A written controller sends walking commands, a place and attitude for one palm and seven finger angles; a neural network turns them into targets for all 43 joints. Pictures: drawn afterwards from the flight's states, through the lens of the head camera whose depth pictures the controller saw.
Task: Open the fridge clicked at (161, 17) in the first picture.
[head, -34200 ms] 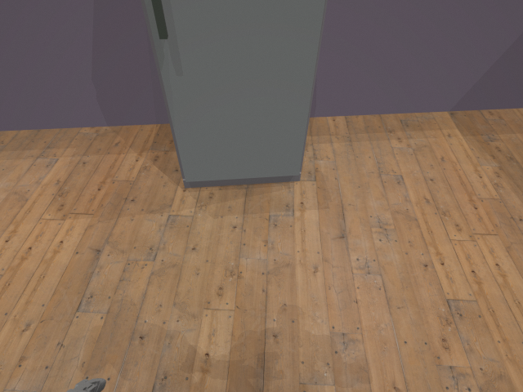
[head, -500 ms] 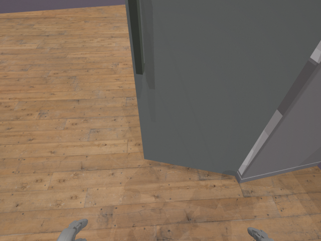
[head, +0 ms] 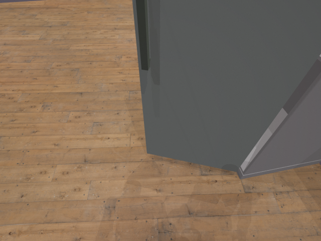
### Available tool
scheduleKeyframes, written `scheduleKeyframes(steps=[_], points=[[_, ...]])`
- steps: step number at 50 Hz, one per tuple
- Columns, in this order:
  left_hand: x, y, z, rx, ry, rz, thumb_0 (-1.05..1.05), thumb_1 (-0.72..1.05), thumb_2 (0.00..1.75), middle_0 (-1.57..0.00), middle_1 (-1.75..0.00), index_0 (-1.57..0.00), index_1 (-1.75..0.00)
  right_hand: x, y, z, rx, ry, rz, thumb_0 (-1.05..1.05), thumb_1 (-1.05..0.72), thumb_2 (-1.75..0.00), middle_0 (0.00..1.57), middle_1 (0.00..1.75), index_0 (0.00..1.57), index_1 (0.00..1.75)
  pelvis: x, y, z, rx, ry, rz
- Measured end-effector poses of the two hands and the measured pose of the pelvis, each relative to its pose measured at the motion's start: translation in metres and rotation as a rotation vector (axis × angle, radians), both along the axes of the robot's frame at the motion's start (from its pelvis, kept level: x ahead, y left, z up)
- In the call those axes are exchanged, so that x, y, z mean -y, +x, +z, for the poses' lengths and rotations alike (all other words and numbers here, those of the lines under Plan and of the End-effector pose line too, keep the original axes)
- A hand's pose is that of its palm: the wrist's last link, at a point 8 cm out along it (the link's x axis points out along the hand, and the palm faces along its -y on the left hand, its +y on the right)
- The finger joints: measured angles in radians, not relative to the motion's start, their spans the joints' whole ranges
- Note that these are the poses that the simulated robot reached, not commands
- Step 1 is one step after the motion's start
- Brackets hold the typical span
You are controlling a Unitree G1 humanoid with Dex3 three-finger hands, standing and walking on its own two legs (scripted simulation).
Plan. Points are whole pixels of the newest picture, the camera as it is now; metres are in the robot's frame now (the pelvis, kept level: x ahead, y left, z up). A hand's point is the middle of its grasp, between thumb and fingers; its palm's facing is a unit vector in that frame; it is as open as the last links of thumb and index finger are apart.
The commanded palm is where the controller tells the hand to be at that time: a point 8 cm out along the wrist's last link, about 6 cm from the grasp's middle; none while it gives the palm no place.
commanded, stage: let the arm hang, fingers relaxed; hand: left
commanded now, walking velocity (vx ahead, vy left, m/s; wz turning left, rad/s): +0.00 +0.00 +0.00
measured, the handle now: (144, 20) +0.69 +0.09 +0.21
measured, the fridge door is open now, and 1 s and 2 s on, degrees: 66 66 66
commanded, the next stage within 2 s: look to check the result in 0.36 s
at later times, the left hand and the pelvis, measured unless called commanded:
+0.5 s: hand out of the picture +0.06 +0.19 -0.17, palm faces -0.01 -0.97 -0.23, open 7.3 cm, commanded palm none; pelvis +0.02 -0.01 +0.00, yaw -1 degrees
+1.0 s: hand out of the picture +0.08 +0.19 -0.17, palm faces -0.01 -0.97 -0.24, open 7.3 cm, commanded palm none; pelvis +0.03 -0.02 +0.01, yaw -1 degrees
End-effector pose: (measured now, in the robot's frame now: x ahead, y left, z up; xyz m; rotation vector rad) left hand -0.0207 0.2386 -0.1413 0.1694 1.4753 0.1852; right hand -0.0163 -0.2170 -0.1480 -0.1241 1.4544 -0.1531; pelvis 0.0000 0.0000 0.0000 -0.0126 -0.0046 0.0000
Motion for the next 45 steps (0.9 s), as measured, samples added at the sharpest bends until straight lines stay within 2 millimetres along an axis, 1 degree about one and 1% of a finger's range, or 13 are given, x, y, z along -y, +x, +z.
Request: scheduleKeyframes(steps=[4,8,11,14,20,32,37,45], points=[[0.004,0.026,-0.001,0.066,-0.011,-0.018,0.01,0.91,0.90,-0.20,-0.30,-0.20,-0.30,0.001,0.015,0.001,0.045,-0.006,0.004,0.00,-0.91,-0.90,0.20,0.30,0.20,0.30,-0.001,0.002,0.000,0.002,0.003,-0.003],[0.010,0.050,-0.001,0.127,-0.025,-0.035,0.01,0.91,0.90,-0.20,-0.30,-0.20,-0.30,0.007,0.028,0.003,0.077,-0.022,0.009,0.01,-0.91,-0.90,0.20,0.30,0.20,0.30,-0.001,0.004,0.001,0.004,0.006,-0.004],[0.012,0.062,-0.001,0.154,-0.031,-0.047,0.01,0.91,0.89,-0.20,-0.30,-0.20,-0.30,0.012,0.036,0.005,0.096,-0.032,0.011,0.00,-0.91,-0.90,0.20,0.30,0.20,0.30,0.000,0.006,0.002,0.005,0.007,-0.006],[0.012,0.071,0.000,0.167,-0.030,-0.055,0.01,0.92,0.89,-0.20,-0.30,-0.20,-0.30,0.016,0.042,0.007,0.108,-0.039,0.013,0.00,-0.91,-0.90,0.20,0.30,0.20,0.30,0.001,0.008,0.002,0.005,0.007,-0.007],[0.007,0.076,0.002,0.163,-0.017,-0.061,0.01,0.92,0.89,-0.20,-0.30,-0.21,-0.30,0.023,0.049,0.009,0.109,-0.051,0.017,0.00,-0.91,-0.90,0.20,0.30,0.20,0.30,0.003,0.013,0.003,0.008,0.008,-0.009],[-0.004,0.073,0.007,0.118,0.021,-0.057,0.01,0.91,0.89,-0.20,-0.30,-0.20,-0.30,0.037,0.060,0.011,0.091,-0.067,0.028,0.00,-0.91,-0.90,0.20,0.30,0.20,0.30,0.008,0.022,0.005,0.008,0.010,-0.011],[-0.004,0.077,0.007,0.120,0.024,-0.059,0.01,0.91,0.89,-0.20,-0.30,-0.20,-0.30,0.043,0.068,0.013,0.099,-0.075,0.033,0.00,-0.91,-0.90,0.20,0.30,0.20,0.30,0.011,0.025,0.005,0.010,0.010,-0.011],[0.001,0.089,0.008,0.141,0.018,-0.067,0.01,0.91,0.89,-0.20,-0.30,-0.20,-0.30,0.050,0.080,0.016,0.119,-0.085,0.040,0.00,-0.91,-0.90,0.20,0.30,0.20,0.30,0.014,0.029,0.006,0.010,0.011,-0.011]])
